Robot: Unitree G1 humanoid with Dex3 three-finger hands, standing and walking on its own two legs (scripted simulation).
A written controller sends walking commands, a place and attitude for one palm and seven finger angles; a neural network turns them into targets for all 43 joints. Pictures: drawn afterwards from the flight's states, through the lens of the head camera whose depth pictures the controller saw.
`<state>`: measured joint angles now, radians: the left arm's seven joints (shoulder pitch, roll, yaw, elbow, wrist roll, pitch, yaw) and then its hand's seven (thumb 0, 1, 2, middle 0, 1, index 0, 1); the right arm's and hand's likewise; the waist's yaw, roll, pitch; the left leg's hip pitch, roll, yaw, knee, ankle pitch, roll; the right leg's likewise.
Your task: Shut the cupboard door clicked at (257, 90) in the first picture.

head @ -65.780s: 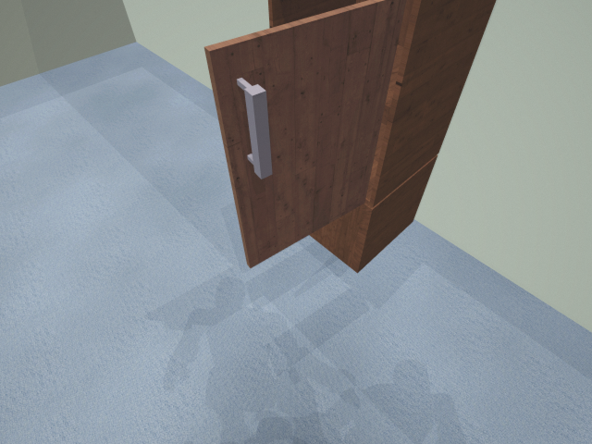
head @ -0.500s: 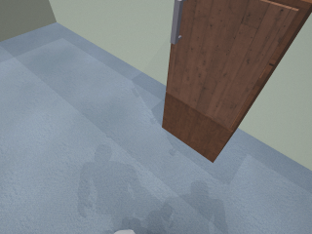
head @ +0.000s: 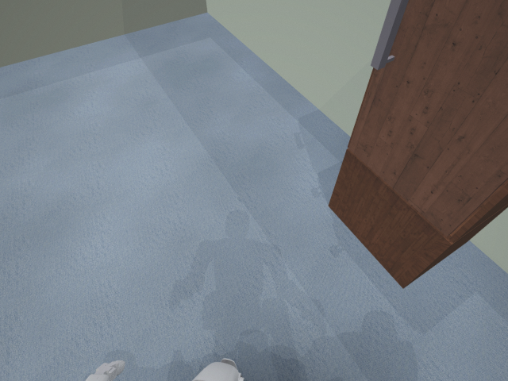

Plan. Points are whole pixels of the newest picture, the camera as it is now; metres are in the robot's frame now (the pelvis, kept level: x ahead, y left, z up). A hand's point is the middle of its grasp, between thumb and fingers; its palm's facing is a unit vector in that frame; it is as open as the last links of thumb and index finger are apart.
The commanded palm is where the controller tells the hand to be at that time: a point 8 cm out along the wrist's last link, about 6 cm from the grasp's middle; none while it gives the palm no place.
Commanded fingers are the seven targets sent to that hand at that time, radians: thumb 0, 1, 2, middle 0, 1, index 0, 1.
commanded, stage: walk to a spot facing it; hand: left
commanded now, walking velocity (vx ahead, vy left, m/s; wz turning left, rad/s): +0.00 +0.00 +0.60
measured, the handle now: (395, 29) +0.85 -0.31 +0.11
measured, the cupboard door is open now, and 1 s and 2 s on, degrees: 0 0 0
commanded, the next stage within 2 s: turn to face it in 1.34 s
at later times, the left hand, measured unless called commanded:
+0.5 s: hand out of the picture -0.02 +0.24 -0.16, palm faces +0.36 -0.89 -0.27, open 7.4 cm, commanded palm none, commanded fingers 0.00 0.90 0.90 -0.20 -0.30 -0.20 -0.30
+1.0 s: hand out of the picture -0.05 +0.16 -0.16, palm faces +0.70 -0.69 -0.20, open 7.4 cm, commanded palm none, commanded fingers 0.00 0.90 0.90 -0.20 -0.30 -0.20 -0.30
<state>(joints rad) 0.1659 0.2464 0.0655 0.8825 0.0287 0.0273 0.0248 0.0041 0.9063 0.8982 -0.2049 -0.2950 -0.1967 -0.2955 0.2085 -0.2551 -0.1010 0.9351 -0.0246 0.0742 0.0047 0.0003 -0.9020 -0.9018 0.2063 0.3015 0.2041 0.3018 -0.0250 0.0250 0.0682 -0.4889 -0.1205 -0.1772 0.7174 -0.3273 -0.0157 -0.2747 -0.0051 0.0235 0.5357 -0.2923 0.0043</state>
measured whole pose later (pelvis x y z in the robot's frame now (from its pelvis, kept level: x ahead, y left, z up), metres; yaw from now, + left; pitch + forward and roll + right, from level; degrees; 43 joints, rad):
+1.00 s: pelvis +0.10 +0.06 +0.00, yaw +41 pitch +0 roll +2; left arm 0.40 0.15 0.06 1.00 0.03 -0.05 0.00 0.01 0.90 0.90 -0.21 -0.30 -0.20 -0.30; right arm 0.10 -0.21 -0.06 0.91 -0.03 0.03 0.06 0.00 -0.91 -0.90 0.20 0.30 0.20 0.30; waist 0.03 -0.03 0.13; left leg -0.48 0.03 0.12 0.70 -0.31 0.05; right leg 0.00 -0.18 -0.35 0.46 -0.41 0.06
